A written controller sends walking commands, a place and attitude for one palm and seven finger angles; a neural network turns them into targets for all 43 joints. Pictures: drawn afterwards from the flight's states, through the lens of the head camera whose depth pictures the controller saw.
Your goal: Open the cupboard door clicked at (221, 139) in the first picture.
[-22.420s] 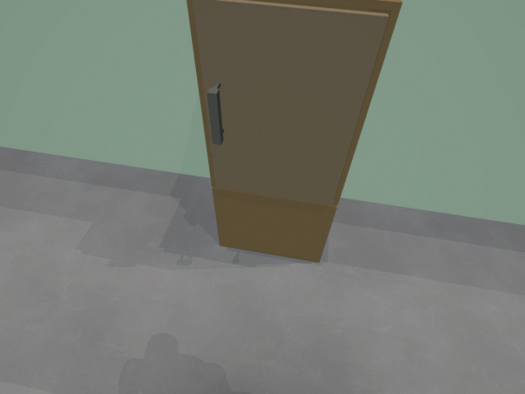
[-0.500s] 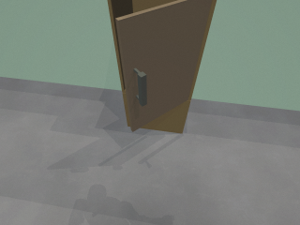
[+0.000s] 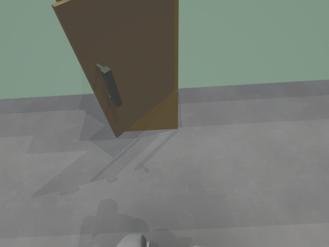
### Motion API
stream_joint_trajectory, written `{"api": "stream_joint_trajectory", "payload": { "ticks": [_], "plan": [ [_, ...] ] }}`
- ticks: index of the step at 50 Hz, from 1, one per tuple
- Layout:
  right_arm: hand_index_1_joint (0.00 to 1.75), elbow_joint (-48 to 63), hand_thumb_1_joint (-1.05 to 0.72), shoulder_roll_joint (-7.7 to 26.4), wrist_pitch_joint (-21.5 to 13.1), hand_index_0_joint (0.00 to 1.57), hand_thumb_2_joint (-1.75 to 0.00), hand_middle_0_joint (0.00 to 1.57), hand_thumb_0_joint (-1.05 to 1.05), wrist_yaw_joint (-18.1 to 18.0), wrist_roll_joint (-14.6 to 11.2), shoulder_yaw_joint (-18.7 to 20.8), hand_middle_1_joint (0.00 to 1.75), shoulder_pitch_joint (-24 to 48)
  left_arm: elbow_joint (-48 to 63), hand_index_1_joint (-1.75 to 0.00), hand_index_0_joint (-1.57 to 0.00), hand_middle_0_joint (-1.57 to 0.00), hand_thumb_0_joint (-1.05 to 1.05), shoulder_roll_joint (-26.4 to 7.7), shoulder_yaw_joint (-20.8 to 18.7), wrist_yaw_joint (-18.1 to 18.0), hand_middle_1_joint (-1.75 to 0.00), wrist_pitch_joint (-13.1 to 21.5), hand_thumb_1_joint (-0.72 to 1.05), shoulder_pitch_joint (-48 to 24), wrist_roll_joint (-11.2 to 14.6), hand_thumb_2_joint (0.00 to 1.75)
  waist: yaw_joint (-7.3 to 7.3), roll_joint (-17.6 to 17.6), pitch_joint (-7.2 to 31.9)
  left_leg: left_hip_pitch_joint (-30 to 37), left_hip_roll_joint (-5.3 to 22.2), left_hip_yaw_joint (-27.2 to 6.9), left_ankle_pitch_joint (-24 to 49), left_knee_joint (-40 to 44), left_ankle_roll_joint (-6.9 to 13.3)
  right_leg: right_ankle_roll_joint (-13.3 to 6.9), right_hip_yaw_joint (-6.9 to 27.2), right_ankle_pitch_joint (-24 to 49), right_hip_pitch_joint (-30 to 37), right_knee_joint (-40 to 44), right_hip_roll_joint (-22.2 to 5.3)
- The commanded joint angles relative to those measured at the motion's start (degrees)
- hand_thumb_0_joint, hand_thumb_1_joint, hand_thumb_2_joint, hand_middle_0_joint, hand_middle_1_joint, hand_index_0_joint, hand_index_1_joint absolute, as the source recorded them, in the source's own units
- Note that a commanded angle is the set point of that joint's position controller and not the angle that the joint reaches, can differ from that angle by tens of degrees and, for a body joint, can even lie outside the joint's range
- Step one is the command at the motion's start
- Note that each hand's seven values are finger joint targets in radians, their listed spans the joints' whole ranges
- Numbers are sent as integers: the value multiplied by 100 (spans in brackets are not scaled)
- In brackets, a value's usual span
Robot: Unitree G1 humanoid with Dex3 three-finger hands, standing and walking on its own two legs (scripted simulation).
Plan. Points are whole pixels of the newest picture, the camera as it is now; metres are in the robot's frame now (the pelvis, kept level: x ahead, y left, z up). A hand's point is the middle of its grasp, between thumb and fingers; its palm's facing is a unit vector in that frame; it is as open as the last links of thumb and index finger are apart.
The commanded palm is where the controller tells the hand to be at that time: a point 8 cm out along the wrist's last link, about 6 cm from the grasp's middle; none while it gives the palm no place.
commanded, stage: walk to a spot facing it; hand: left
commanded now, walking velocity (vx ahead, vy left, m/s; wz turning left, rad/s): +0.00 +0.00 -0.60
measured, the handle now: (108, 85) +0.59 +0.24 -0.01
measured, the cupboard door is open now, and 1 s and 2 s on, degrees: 45 45 45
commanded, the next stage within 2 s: none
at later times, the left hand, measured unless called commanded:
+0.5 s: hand (93, 245) +0.13 +0.22 -0.16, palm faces -0.21 -0.94 -0.26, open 7.4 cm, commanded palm none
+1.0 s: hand (136, 220) +0.20 +0.11 -0.16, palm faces -0.58 -0.80 -0.19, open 7.4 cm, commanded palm none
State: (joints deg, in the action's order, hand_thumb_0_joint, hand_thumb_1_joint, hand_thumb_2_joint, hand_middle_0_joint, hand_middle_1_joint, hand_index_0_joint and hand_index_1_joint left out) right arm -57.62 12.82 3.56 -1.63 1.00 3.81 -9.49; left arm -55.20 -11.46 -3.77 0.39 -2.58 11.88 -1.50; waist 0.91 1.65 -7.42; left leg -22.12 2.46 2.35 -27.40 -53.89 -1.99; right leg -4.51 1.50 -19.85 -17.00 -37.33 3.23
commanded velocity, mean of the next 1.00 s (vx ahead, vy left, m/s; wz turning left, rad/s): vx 0.00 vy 0.00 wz -0.60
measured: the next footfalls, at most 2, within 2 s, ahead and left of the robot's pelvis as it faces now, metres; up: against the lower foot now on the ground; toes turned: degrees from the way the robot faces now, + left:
left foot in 0.42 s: +0.07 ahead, +0.16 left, +0.00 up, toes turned -19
right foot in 0.66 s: +0.01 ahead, -0.14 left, +0.00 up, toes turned -24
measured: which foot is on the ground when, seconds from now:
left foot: up 0.00-0.40, down 0.42-0.66, up 0.68-0.88, down 0.90-1.00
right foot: down 0.00-0.40, up 0.42-0.64, down 0.66-0.90, up 0.92-1.00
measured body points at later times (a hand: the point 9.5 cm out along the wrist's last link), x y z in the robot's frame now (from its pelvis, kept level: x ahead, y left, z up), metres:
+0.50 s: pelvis +0.00 +0.02 +0.01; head +0.06 +0.02 +0.45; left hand +0.14 +0.27 -0.14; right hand +0.05 -0.25 -0.12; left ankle +0.04 +0.17 -0.73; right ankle -0.03 -0.08 -0.68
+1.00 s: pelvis +0.00 +0.01 +0.01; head +0.05 +0.00 +0.45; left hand +0.23 +0.15 -0.15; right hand -0.12 -0.24 -0.12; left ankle +0.08 +0.11 -0.73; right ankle -0.06 -0.10 -0.67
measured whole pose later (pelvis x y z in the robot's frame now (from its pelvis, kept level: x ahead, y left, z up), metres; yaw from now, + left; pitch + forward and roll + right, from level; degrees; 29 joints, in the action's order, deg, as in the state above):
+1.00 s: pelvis +0.00 +0.01 +0.01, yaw -35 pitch +1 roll -1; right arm -51.5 13.1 0.1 -1.6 2.0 1.8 -15.0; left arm -51.2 -14.8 -4.3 2.4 -4.9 7.9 -1.6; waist -1.3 -2.2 -4.7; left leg -17.3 5.0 4.8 -16.8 -33.5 -0.7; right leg 1.8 1.7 -26.2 -29.0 -56.7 2.5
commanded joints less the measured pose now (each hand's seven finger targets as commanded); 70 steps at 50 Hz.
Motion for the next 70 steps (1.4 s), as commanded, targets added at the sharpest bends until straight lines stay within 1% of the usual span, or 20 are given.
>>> {"api": "stream_joint_trajectory", "payload": {
  "ticks": [1, 17, 18, 20, 21, 25, 31, 33, 42, 43, 45, 46, 50, 53, 57, 58, 59, 60, 63, 70],
  "plan": [
    [30, 678, -90, 498, -183, 20, -90, 20, 0, -46, -27, 100, 30, 288, 396, -30, -20, -20, 0, -1051, -291, -242, -30, 177, 90, 310, 39, 90, 29, -768, 922, -1033, 73, -517, 254, -1155, -97, -759, 2307, 3074, 1167, 1679, -1617],
    [30, 916, -90, 423, -287, 20, -90, 20, 0, -114, -134, 78, 30, 111, 590, -30, -20, -20, 0, -1228, -390, -179, -30, 90, 90, 172, 12, 90, -125, -820, 1143, 708, -301, -526, 865, 2153, -19, -356, 2796, 2919, 564, 1328, -983],
    [30, 847, -90, 524, -324, 20, -90, 20, 0, -138, -125, 91, 30, -175, 648, -30, -20, -20, 0, -1150, -361, -167, -30, 82, 90, 17, 40, 90, -279, -709, 1180, 1543, -131, -570, 1287, 2890, 25, -116, 2634, 2290, -105, 1158, -791],
    [30, 960, -90, 1414, -392, 20, -90, 20, 0, -175, 36, 236, 30, -341, 888, -30, -20, -20, 0, -709, -242, -35, -30, 100, 90, 108, 123, 90, -252, 1740, 1110, 2456, 2245, -2902, 1547, 4043, 1042, 529, 849, -1293, -1882, -731, 373],
    [30, 1090, -90, 1473, -367, 20, -90, 20, 0, -206, 74, 225, 30, -309, 1064, -30, -20, -20, 0, -944, -300, 31, -30, 147, 90, -111, 40, 90, -241, 1066, 898, 1644, 2735, -3011, 2009, 3949, 1523, 705, 341, -1537, -1768, -1887, 15],
    [30, 1141, -90, 1036, -402, 20, -90, 20, 0, -158, 153, 101, 30, -56, 987, -30, -20, -20, 0, -740, -258, 152, -30, 62, 90, -323, 43, 90, -49, 1134, 916, 1415, 1542, -924, 4584, 3083, 1045, 757, -39, -1003, -1446, -2322, -334],
    [30, 1147, -90, 1302, -314, 20, -90, 20, 0, -62, 74, 192, 30, -141, 862, -30, -20, -20, 0, -885, -243, 226, -30, 89, 90, 235, 55, 90, 155, 563, 999, 381, 1147, -130, 2960, 1876, 354, 492, -596, 759, 908, 666, -175],
    [30, 1499, -90, 682, -284, 20, -90, 20, 0, -21, -64, 58, 30, 130, 735, -30, -20, -20, 0, -2003, -432, 53, -30, 147, 90, 755, 0, 90, 475, -2150, 1153, -1146, -6, 365, -1188, -596, -197, -701, 2743, 3065, 1490, 1912, -2574],
    [30, 860, -90, 523, -271, 20, -90, 20, 0, -7, -57, -5, 30, -783, 944, -30, -20, -20, 0, -1450, -300, -63, -30, 13, 90, -548, 6, 90, -321, -930, 993, 916, -121, 118, 797, 1809, -106, -334, 1829, 1051, -463, 1365, -1229],
    [30, 783, -90, 679, -308, 20, -90, 20, 0, -31, -42, 14, 30, -1041, 989, -30, -20, -20, 0, -1326, -257, -42, -30, -25, 90, -643, 47, 90, -464, -588, 937, 1570, 27, -42, 990, 2636, -32, -78, 1673, 376, -1075, 1141, -987],
    [30, 930, -90, 1643, -394, 20, -90, 20, 0, -105, 124, 182, 30, -1174, 1220, -30, -20, -20, 0, -832, -143, 54, -30, -63, 90, -586, 111, 90, -471, 1752, 717, 1442, 2537, -2932, -208, 4427, 1028, 569, 54, -1442, -2098, -1435, 136],
    [30, 973, -90, 1682, -449, 20, -90, 20, 0, -94, 118, 176, 30, -1046, 1240, -30, -20, -20, 0, -1023, -212, 116, -30, -8, 90, -750, 39, 90, -423, 993, 706, 879, 2771, -3044, 155, 4422, 1364, 562, 332, -1269, -1802, -2297, -276],
    [30, 1003, -90, 1152, -455, 20, -90, 20, 0, -96, 135, 50, 30, -426, 993, -30, -20, -20, 0, -674, -179, 245, -30, -50, 90, -592, 31, 90, -74, 1069, 619, 905, 1604, -505, 2525, 3613, 818, 720, -300, -635, -1331, -2171, -485],
    [30, 815, -90, 1217, -434, 20, -90, 20, 0, -74, 126, 105, 30, -918, 991, -30, -20, -20, 0, -541, -108, 239, -30, 1, 90, -666, 59, 90, -301, 1166, 975, 1411, 1617, -1, 3591, 3142, 768, 651, -699, -669, -742, -1067, -316],
    [30, 810, -90, 1244, -370, 20, -90, 20, 0, 3, 84, 156, 30, -882, 799, -30, -20, -20, 0, -734, -174, 238, -30, 93, 90, -157, 40, 90, -74, 714, 1086, 733, 1489, 417, 1477, 2379, 321, 433, -858, 45, 819, 966, -222],
    [30, 944, -90, 952, -364, 20, -90, 20, 0, 45, 15, 117, 30, -716, 662, -30, -20, -20, 0, -1217, -292, 185, -30, 146, 90, 281, -16, 90, 180, -531, 1051, -526, 1006, 874, 161, 1304, -2, 55, 547, -413, 1820, 1818, -1156],
    [30, 1309, -90, 538, -359, 20, -90, 20, 0, 105, -12, 12, 30, -40, 514, -30, -20, -20, 0, -1842, -436, 83, -30, 166, 90, 743, -14, 90, 581, -2166, 732, -1867, 237, 952, -1319, -155, -231, -671, 2721, -443, 1951, 2552, -2488],
    [30, 1516, -90, 683, -361, 20, -90, 20, 0, 130, 14, -3, 30, 344, 501, -30, -20, -20, 0, -2007, -472, 45, -30, 180, 90, 942, 69, 90, 748, -1669, 560, -2135, 351, 72, -999, -778, -132, -1068, 2981, -852, 1567, 2646, -2651],
    [30, 1224, -90, 757, -402, 20, -90, 20, 0, 160, 39, 115, 30, 272, 593, -30, -20, -20, 0, -1264, -308, -52, -30, 331, 90, 238, 48, 90, 146, -1365, 552, -1836, 497, -238, 300, -914, -216, -737, 2039, 31, 1155, 2344, -1845],
    [30, 1176, -90, 391, -533, 20, -90, 20, 0, 239, -5, 91, 30, 170, 452, -30, -20, -20, 0, -1365, -353, 33, -30, 420, 90, 267, -5, 90, 11, -1082, 585, -95, -28, 118, 760, 1385, -164, -651, 1843, -163, 403, 2165, -1433]
  ]
}}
